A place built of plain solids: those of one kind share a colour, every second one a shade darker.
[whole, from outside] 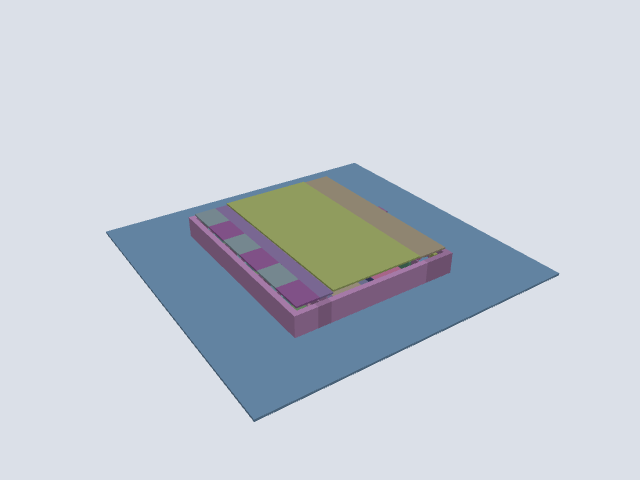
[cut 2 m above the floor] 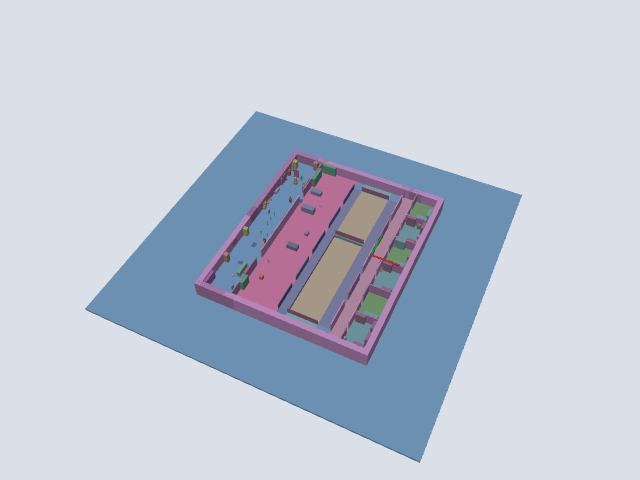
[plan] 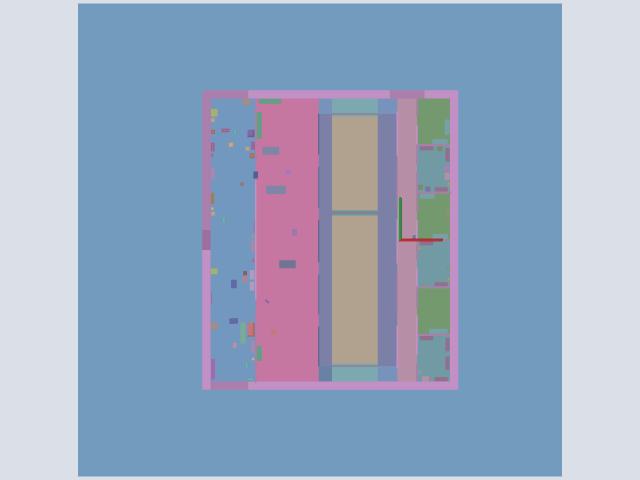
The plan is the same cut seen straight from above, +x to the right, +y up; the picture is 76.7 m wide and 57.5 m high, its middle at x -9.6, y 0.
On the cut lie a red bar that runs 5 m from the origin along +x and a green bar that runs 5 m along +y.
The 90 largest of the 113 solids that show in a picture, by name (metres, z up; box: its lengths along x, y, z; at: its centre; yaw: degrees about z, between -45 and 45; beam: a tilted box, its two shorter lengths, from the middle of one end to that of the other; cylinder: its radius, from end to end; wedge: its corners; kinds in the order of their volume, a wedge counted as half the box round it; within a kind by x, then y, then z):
{
 "ground_under_all_1": {"box": [57.99, 56.67, 0.4], "at": [-9.61, 0.0, -0.75]},
 "wall_1": {"box": [1.0, 16.75, 3.91], "at": [-23.2, -9.58, 1.36]},
 "wall_2": {"box": [1.0, 16.75, 3.91], "at": [-23.2, 9.58, 1.36]},
 "wall_3": {"box": [7.3, 1.0, 3.91], "at": [-20.05, -17.45, 1.36]},
 "wall_4": {"box": [7.3, 1.0, 3.91], "at": [-20.05, 17.45, 1.36]},
 "wall_5": {"box": [0.2, 8.31, 3.91], "at": [-17.3, -13.0, 1.36]},
 "wall_6": {"box": [0.2, 14.28, 3.91], "at": [-17.3, 0.0, 1.36]},
 "wall_7": {"box": [0.2, 8.31, 3.91], "at": [-17.3, 13.0, 1.36]},
 "wall_8": {"box": [18.76, 1.0, 3.91], "at": [-8.82, -17.45, 1.36]},
 "wall_9": {"box": [18.76, 1.0, 3.91], "at": [-8.82, 17.45, 1.36]},
 "wall_10": {"box": [0.2, 5.13, 3.91], "at": [-0.34, -12.82, 1.36]},
 "wall_11": {"box": [0.2, 4.57, 3.91], "at": [-0.34, -6.42, 1.36]},
 "wall_12": {"box": [0.2, 5.32, 3.91], "at": [-0.34, -0.12, 1.36]},
 "wall_13": {"box": [0.2, 4.83, 3.91], "at": [-0.34, 6.4, 1.36]},
 "wall_14": {"box": [0.2, 5.32, 3.91], "at": [-0.34, 12.78, 1.36]},
 "wall_15": {"box": [4.15, 1.0, 3.91], "at": [0.83, -17.45, 1.36]},
 "wall_16": {"box": [4.15, 1.0, 3.91], "at": [0.83, 17.45, 1.36]},
 "wall_17": {"box": [0.2, 2.47, 3.91], "at": [2.01, -15.92, 1.36]},
 "wall_18": {"box": [0.2, 2.47, 3.91], "at": [2.01, -12.5, 1.36]},
 "wall_19": {"box": [0.2, 4.73, 3.91], "at": [2.01, -11.37, 1.36]},
 "wall_20": {"box": [0.2, 2.47, 3.91], "at": [2.01, -6.82, 1.36]},
 "wall_21": {"box": [0.2, 2.47, 3.91], "at": [2.01, 4.55, 1.36]},
 "wall_22": {"box": [0.2, 4.73, 3.91], "at": [2.01, 5.68, 1.36]},
 "wall_23": {"box": [0.2, 2.47, 3.91], "at": [2.01, 10.23, 1.36]},
 "wall_24": {"box": [0.2, 4.73, 3.91], "at": [2.01, 11.37, 1.36]},
 "wall_25": {"box": [0.2, 2.47, 3.91], "at": [2.01, 15.92, 1.36]},
 "wall_26": {"box": [5.85, 1.0, 3.91], "at": [4.04, -17.45, 1.36]},
 "wall_27": {"box": [4.25, 0.2, 3.91], "at": [4.04, -11.37, 1.36]},
 "wall_28": {"box": [4.25, 0.2, 3.91], "at": [4.04, -5.68, 1.36]},
 "wall_29": {"box": [4.25, 0.2, 3.91], "at": [4.04, 0.0, 1.36]},
 "wall_30": {"box": [4.25, 0.2, 3.91], "at": [4.04, 5.68, 1.36]},
 "wall_31": {"box": [4.25, 0.2, 3.91], "at": [4.04, 11.37, 1.36]},
 "wall_32": {"box": [5.85, 1.0, 3.91], "at": [4.04, 17.45, 1.36]},
 "wall_33": {"box": [1.0, 7.49, 3.91], "at": [6.46, -14.21, 1.36]},
 "wall_34": {"box": [1.0, 7.49, 3.91], "at": [6.46, -8.53, 1.36]},
 "wall_35": {"box": [1.0, 7.49, 3.91], "at": [6.46, -2.84, 1.36]},
 "wall_36": {"box": [1.0, 7.49, 3.91], "at": [6.46, 2.84, 1.36]},
 "wall_37": {"box": [1.0, 7.49, 3.91], "at": [6.46, 8.53, 1.36]},
 "wall_38": {"box": [1.0, 7.49, 3.91], "at": [6.46, 14.21, 1.36]},
 "floor_yard_1": {"box": [7.55, 34.1, 1.14], "at": [-13.53, 0.0, -0.03]},
 "floor_lobby_1": {"box": [5.5, 34.1, 1.14], "at": [-20.05, 0.0, -0.03]},
 "ceil_hall_1": {"box": [16.96, 34.1, 0.3], "at": [-8.82, 0.0, 4.29]},
 "floor_walkway_1": {"box": [1.6, 30.2, 1.14], "at": [-8.95, 0.0, -0.03]},
 "floor_walkway_2": {"box": [2.35, 30.2, 1.14], "at": [-1.51, 0.0, -0.03]},
 "floor_plot_1": {"box": [5.46, 17.75, 0.6], "at": [-5.42, -5.92, -0.3]},
 "floor_plot_2": {"box": [5.46, 11.25, 1.14], "at": [-5.42, 9.18, -0.03]},
 "floor_back_corridor_1": {"box": [2.35, 34.1, 1.14], "at": [0.83, 0.0, -0.03]},
 "floor_office_1": {"box": [4.05, 5.69, 1.14], "at": [4.04, -8.53, -0.03]},
 "floor_office_2": {"box": [4.05, 5.69, 1.14], "at": [4.04, 2.84, -0.03]},
 "floor_office_3": {"box": [4.05, 5.69, 1.14], "at": [4.04, 14.21, -0.03]},
 "floor_store_1": {"box": [4.05, 5.69, 1.14], "at": [4.04, -14.21, -0.03]},
 "floor_store_2": {"box": [4.05, 5.69, 1.14], "at": [4.04, -2.84, -0.03]},
 "floor_store_3": {"box": [4.05, 5.69, 1.14], "at": [4.04, 8.53, -0.03]},
 "ceil_lobby_1": {"box": [5.5, 34.1, 0.3], "at": [-20.05, 0.0, 4.09]},
 "floor_baulk_1": {"box": [5.46, 2.25, 1.14], "at": [-5.42, -15.93, -0.03]},
 "floor_baulk_2": {"box": [5.46, 0.6, 1.14], "at": [-5.42, 3.25, -0.03]},
 "floor_baulk_3": {"box": [5.46, 2.25, 1.14], "at": [-5.42, 15.93, -0.03]},
 "ceil_back_corridor_1": {"box": [2.35, 34.1, 0.3], "at": [0.83, 0.0, 3.94]},
 "ceil_office_1": {"box": [4.05, 5.69, 0.3], "at": [4.04, -8.53, 3.94]},
 "ceil_office_2": {"box": [4.05, 5.69, 0.3], "at": [4.04, 2.84, 3.94]},
 "ceil_office_3": {"box": [4.05, 5.69, 0.3], "at": [4.04, 14.21, 3.94]},
 "ceil_store_1": {"box": [4.05, 5.69, 0.3], "at": [4.04, -14.21, 3.94]},
 "ceil_store_2": {"box": [4.05, 5.69, 0.3], "at": [4.04, -2.84, 3.94]},
 "ceil_store_3": {"box": [4.05, 5.69, 0.3], "at": [4.04, 8.53, 3.94]},
 "floor_walkway_end_1": {"box": [1.6, 1.95, 1.14], "at": [-8.95, -16.07, -0.03]},
 "floor_walkway_end_2": {"box": [1.6, 1.95, 1.14], "at": [-8.95, 16.07, -0.03]},
 "floor_walkway_end_3": {"box": [2.35, 1.95, 1.14], "at": [-1.51, -16.07, -0.03]},
 "floor_walkway_end_4": {"box": [2.35, 1.95, 1.14], "at": [-1.51, 16.07, -0.03]},
 "shelves_store_1": {"box": [1.6, 0.5, 2.0], "at": [3.16, -11.75, 1.54]},
 "shelves_store_2": {"box": [1.6, 0.5, 2.0], "at": [3.16, -0.38, 1.54]},
 "shelves_store_3": {"box": [1.6, 0.5, 2.0], "at": [3.16, 10.99, 1.54]},
 "shelves_store_4": {"box": [1.6, 0.5, 2.0], "at": [4.91, -16.67, 1.54]},
 "shelves_store_5": {"box": [1.6, 0.5, 2.0], "at": [4.91, -5.3, 1.54]},
 "shelves_store_6": {"box": [1.6, 0.5, 2.0], "at": [4.91, 6.06, 1.54]},
 "shelves_store_7": {"box": [0.5, 1.6, 2.0], "at": [5.68, -14.77, 1.54]},
 "shelves_store_8": {"box": [0.5, 1.6, 2.0], "at": [5.68, -12.52, 1.54]},
 "shelves_store_9": {"box": [0.5, 1.6, 2.0], "at": [5.68, 10.22, 1.54]},
 "cabinets_office_1": {"box": [1.8, 0.6, 2.0], "at": [3.26, 5.25, 1.54]},
 "cabinets_office_2": {"box": [2.25, 0.6, 2.0], "at": [4.58, -10.94, 1.54]},
 "cabinets_office_3": {"box": [1.85, 0.6, 2.0], "at": [4.79, 11.8, 1.54]},
 "cabinets_office_4": {"box": [1.8, 0.6, 2.0], "at": [4.81, 0.43, 1.54]},
 "cabinets_office_5": {"box": [0.6, 1.85, 2.0], "at": [5.63, 13.53, 1.54]},
 "door_leaf_1": {"box": [0.97, 2.4, 4.41], "at": [-23.21, 0.0, 1.6]},
 "cabinets_hall_1": {"box": [0.6, 1.8, 2.0], "at": [-16.87, -13.6, 1.54]},
 "cabinets_hall_2": {"box": [0.6, 3.2, 2.0], "at": [-16.87, 13.7, 1.54]},
 "cabinets_hall_3": {"box": [2.7, 0.6, 2.0], "at": [-15.6, 16.62, 1.54]},
 "showcase_hall_1": {"box": [2.0, 0.95, 0.79], "at": [-15.48, 10.69, 0.93]},
 "showcase_hall_2": {"box": [2.4, 1.0, 1.16], "at": [-14.88, 6.01, 1.11]},
 "lockers_lobby_1": {"box": [0.5, 2.45, 1.8], "at": [-22.42, -15.47, 1.44]},
 "desk_lobby_1": {"box": [0.6, 2.55, 1.05], "at": [-18.83, -11.12, 1.06]}
}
